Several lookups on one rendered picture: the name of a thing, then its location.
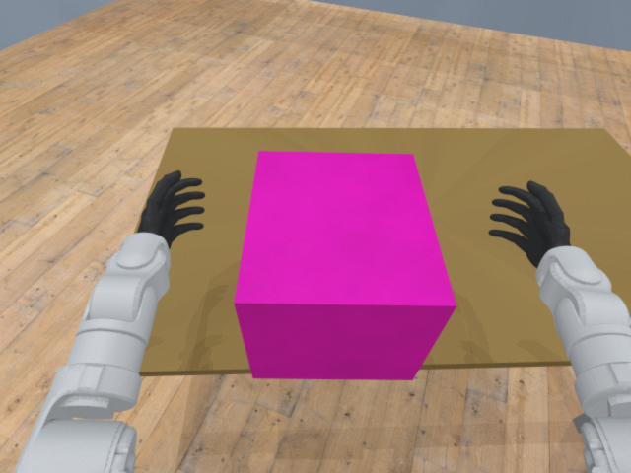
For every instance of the left robot upper arm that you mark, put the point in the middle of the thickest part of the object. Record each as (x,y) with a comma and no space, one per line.
(83,446)

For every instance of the robot left hand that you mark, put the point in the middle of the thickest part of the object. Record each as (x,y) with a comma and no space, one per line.
(159,216)

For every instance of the table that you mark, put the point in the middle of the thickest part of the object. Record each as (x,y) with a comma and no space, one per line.
(500,321)

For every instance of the right robot upper arm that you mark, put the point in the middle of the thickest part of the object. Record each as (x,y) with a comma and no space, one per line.
(607,443)

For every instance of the carton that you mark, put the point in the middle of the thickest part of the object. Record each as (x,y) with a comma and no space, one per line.
(342,275)

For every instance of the robot right forearm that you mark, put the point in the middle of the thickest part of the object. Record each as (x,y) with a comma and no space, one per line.
(594,326)

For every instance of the robot right hand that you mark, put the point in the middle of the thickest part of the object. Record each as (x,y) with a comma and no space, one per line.
(544,228)

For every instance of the robot left forearm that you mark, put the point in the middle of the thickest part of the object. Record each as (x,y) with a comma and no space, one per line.
(101,375)

